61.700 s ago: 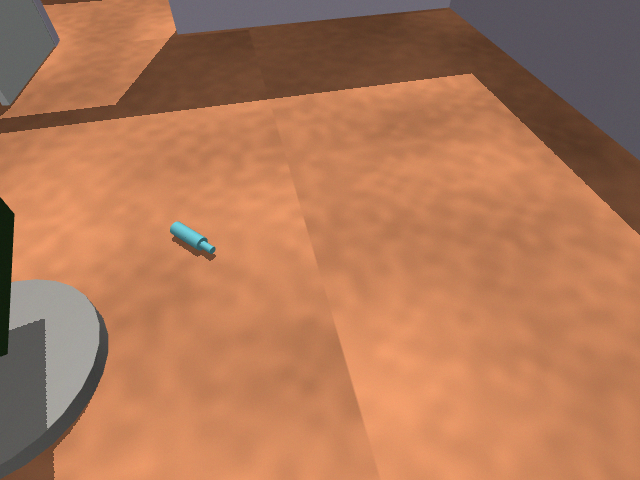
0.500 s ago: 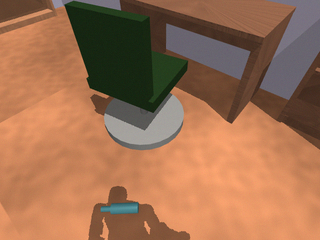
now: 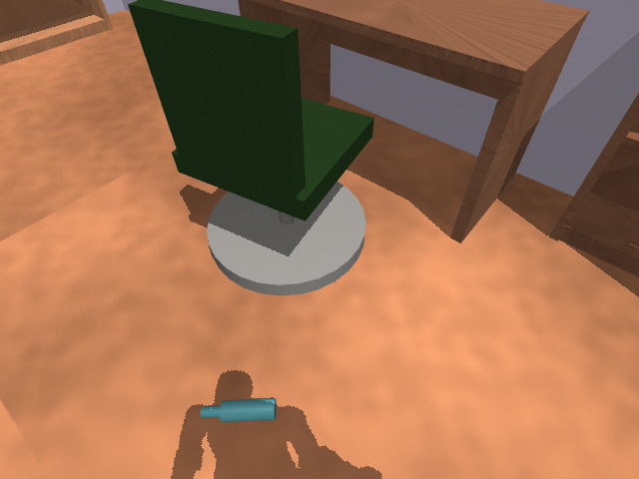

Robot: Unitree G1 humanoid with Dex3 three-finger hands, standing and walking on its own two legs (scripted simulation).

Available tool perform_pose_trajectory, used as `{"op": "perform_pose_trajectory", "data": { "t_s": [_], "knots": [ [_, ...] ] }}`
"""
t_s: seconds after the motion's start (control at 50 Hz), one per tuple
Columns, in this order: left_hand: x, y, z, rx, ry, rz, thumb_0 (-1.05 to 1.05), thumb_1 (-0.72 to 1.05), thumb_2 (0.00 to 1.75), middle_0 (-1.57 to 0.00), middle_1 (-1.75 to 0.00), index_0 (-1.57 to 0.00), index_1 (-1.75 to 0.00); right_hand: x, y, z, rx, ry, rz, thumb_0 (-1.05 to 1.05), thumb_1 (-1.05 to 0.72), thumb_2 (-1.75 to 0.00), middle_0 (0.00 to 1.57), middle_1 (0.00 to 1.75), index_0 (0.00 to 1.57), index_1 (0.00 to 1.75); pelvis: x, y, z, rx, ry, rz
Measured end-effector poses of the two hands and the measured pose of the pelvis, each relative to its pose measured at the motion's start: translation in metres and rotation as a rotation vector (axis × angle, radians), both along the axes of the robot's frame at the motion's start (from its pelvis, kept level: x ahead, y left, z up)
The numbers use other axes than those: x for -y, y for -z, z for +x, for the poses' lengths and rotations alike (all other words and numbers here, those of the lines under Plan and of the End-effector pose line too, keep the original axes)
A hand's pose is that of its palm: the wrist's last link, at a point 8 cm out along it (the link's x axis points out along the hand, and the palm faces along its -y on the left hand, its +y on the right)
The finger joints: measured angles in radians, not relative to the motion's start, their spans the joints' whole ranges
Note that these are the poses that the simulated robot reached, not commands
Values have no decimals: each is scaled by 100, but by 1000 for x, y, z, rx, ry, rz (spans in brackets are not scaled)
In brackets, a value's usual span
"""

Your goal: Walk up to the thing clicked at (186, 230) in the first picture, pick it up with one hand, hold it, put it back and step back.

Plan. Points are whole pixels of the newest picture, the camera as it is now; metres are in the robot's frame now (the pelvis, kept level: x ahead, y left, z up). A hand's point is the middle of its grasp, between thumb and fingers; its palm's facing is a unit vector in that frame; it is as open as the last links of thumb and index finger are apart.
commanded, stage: stand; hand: left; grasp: from above
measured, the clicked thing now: (238, 410) +0.45 +0.28 -0.75
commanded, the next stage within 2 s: step back in 0.20 s
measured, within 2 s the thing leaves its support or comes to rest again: neither
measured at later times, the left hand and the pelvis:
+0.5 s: hand out of the picture +0.11 +0.30 -0.17, palm faces +0.00 -0.92 -0.39, open 7.4 cm; pelvis -0.04 +0.03 -0.03, yaw +0 degrees
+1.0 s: hand out of the picture -0.01 +0.27 -0.16, palm faces -0.07 -0.92 -0.38, open 7.4 cm; pelvis -0.13 +0.02 -0.02, yaw -3 degrees
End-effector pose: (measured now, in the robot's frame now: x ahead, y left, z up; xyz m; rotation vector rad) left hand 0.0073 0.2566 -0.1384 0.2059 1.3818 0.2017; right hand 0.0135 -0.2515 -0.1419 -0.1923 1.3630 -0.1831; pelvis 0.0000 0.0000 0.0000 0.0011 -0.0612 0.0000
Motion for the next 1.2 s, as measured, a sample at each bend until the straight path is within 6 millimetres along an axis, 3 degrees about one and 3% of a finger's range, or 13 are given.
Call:
{"op": "perform_pose_trajectory", "data": {
  "t_s": [0.24, 0.42, 0.52, 0.6, 0.7, 0.84, 0.94, 1.08, 1.2],
  "knots": [
    [-8, -3, 11, 13, 0, 17, 0, 90, 90, -20, -30, -20, -29, 12, 0, 9, 5, -6, -7, 0, -91, -90, 20, 30, 21, 30, 3, 2, 1, -17, 1, 0],
    [-57, -9, 60, 149, 64, 116, 0, 90, 90, -20, -30, -21, -30, 53, -11, 38, 96, -36, -138, 0, -91, -90, 21, 30, 21, 30, -10, 16, -26, -36, -1, 0],
    [-87, -4, 96, 264, 109, 140, 0, 90, 90, -20, -30, -20, -29, 52, -21, 28, 124, -67, -216, 0, -91, -90, 20, 30, 20, 30, -28, 27, -41, -47, -1, -3],
    [-88, -8, 103, 295, 133, 138, 0, 90, 90, -20, -30, -20, -29, 43, -31, 10, 105, -82, -222, 0, -91, -90, 20, 30, 20, 30, -30, 20, -55, -47, 2, -21],
    [-79, -7, 81, 256, 171, 110, 0, 90, 90, -20, -30, -20, -29, 34, -32, -7, 126, -72, -210, 0, -91, -90, 21, 30, 21, 30, -31, 15, -68, -52, 29, -26],
    [-61, 1, 31, 186, 199, 107, 0, 90, 90, -20, -30, -20, -29, 38, -9, -36, 153, -46, -155, 0, -90, -90, 21, 30, 21, 30, -21, 26, -93, -39, 74, -7],
    [-51, -9, -10, 167, 184, 104, 0, 90, 90, -20, -30, -21, -30, 39, -1, -57, 135, -18, -122, 1, -91, -90, 21, 30, 21, 30, -17, 22, -114, -21, 66, -1],
    [-64, -22, -39, 230, 147, 132, 1, 90, 90, -20, -30, -21, -30, 34, -7, -86, 120, -73, -138, 1, -91, -90, 21, 30, 21, 30, -26, 17, -145, -36, 33, 9],
    [-90, -8, -60, 294, 128, 126, 0, 90, 90, -20, -30, -21, -30, 21, -13, -111, 133, -125, -181, 1, -91, -90, 21, 30, 21, 30, -41, 28, -181, -12, 2, 18]
  ]
}}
